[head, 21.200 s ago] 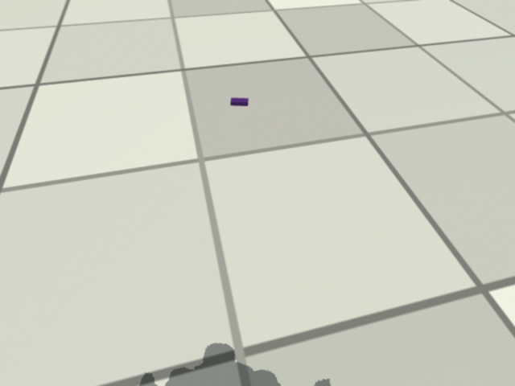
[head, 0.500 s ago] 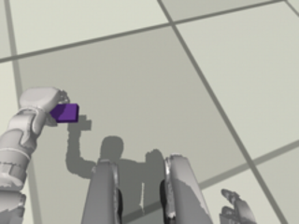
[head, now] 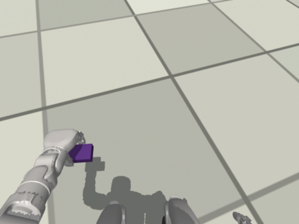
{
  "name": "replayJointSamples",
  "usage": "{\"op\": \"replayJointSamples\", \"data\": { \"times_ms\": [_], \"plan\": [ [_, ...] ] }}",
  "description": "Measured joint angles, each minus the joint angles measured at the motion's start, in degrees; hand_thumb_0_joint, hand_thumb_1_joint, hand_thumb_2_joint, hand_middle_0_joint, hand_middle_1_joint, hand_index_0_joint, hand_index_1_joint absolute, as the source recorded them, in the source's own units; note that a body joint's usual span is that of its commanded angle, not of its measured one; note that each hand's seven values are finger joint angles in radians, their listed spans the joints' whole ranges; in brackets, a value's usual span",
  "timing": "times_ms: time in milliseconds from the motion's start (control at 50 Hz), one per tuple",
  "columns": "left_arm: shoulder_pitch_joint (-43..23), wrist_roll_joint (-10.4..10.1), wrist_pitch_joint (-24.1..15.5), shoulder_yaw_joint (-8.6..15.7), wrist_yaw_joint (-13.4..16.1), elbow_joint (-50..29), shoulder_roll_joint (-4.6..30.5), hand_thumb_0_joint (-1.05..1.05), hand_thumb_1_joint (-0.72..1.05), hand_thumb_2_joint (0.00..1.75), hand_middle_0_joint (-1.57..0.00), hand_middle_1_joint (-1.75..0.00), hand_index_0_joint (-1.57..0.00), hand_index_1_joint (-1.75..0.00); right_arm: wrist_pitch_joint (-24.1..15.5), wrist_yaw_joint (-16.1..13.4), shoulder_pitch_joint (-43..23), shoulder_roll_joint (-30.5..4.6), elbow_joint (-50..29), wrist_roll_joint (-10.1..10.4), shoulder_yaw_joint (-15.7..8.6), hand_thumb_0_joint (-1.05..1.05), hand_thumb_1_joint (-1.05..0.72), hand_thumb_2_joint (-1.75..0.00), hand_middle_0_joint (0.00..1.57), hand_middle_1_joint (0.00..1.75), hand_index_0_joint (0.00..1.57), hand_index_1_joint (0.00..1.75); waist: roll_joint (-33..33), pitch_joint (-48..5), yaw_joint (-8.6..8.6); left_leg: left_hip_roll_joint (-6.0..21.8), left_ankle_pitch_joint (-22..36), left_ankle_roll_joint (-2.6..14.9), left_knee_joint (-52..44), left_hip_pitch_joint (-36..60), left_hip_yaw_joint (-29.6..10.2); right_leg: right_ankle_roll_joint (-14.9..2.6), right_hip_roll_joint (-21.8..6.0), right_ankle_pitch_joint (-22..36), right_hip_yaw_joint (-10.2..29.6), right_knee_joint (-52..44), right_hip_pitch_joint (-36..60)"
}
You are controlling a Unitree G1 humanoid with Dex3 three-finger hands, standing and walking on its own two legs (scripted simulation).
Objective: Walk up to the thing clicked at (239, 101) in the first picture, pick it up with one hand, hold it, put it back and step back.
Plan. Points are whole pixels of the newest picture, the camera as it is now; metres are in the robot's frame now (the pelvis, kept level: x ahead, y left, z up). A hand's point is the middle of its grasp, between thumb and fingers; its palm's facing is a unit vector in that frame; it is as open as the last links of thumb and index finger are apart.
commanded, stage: lift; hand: left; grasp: from above
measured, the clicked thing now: (73, 153) +0.36 +0.22 -0.12
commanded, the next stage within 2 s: hold in 0.30 s
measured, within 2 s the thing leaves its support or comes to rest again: neither
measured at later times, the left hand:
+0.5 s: hand (62, 136) +0.37 +0.22 -0.01, palm faces -0.46 -0.05 -0.89, open 7.9 cm
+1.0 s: hand (59, 131) +0.36 +0.22 +0.03, palm faces -0.46 -0.02 -0.89, open 7.9 cm
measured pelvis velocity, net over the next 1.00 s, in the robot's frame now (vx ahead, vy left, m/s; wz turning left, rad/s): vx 0.06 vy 0.00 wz -0.02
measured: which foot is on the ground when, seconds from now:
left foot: down 0.00-1.00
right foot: down 0.00-1.00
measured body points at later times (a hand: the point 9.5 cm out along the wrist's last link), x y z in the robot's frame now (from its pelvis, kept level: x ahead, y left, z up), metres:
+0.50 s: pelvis +0.05 +0.00 +0.06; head +0.09 +0.00 +0.51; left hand +0.39 +0.22 +0.04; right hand +0.14 -0.26 -0.06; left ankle +0.05 +0.12 -0.65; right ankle +0.07 -0.13 -0.65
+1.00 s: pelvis +0.06 +0.00 +0.08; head +0.08 -0.02 +0.53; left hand +0.38 +0.22 +0.08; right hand +0.17 -0.26 -0.04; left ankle +0.05 +0.12 -0.65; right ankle +0.07 -0.13 -0.65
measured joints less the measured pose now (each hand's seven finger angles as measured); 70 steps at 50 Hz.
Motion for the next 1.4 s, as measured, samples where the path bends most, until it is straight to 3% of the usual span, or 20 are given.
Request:
{"op": "replayJointSamples", "data": {
  "times_ms": [300, 620, 840, 1400],
  "plan": [
    [1.03, -1.51, 1.92, -1.58, -0.61, -0.32, -2.11, 0.02, 0.38, 0.08, -0.84, -0.32, -0.90, -0.23, 0.58, 0.26, 0.54, 0.68, -0.01, 0.15, -0.46, 0.01, -0.90, -0.90, 0.20, 0.30, 0.20, 0.30, -0.17, 2.46, 1.57, -0.19, 3.62, 0.14, -14.81, 15.24, 1.43, 0.20, -0.02, 3.50, 1.08, -14.15, 14.65],
    [3.01, -0.70, 2.05, -3.07, -3.92, -3.19, -2.23, 0.02, 0.38, 0.06, -0.86, -0.30, -0.92, -0.21, 2.92, 0.57, -0.11, 0.50, -0.69, 0.63, -0.89, 0.01, -0.90, -0.90, 0.20, 0.30, 0.20, 0.30, -0.16, 2.54, 2.85, -0.48, 5.52, 0.16, -24.26, 25.58, 2.03, 0.30, -0.19, 5.13, 1.49, -22.98, 24.61],
    [4.96, -0.65, 1.50, -3.24, -6.93, -7.01, -1.91, 0.02, 0.37, 0.08, -0.87, -0.28, -0.92, -0.19, 4.34, 0.52, -0.31, 0.00, -2.21, 0.98, -1.05, 0.01, -0.90, -0.90, 0.20, 0.30, 0.20, 0.30, 0.16, 3.17, 3.54, -0.64, 6.69, 0.15, -28.02, 30.02, 2.57, 0.29, -0.27, 6.04, 1.98, -26.00, 28.56],
    [8.15, -1.54, 0.84, -3.79, -9.22, -11.90, -2.25, 0.02, 0.38, 0.04, -0.90, -0.24, -0.96, -0.16, 5.48, -0.25, -3.01, -0.22, -3.33, 1.04, 0.17, 0.01, -0.90, -0.90, 0.20, 0.30, 0.20, 0.30, 0.68, 6.13, 4.77, -0.72, 11.64, -0.58, -35.01, 36.82, 2.73, -0.50, -0.20, 9.90, 2.10, -30.97, 34.39]
  ]
}}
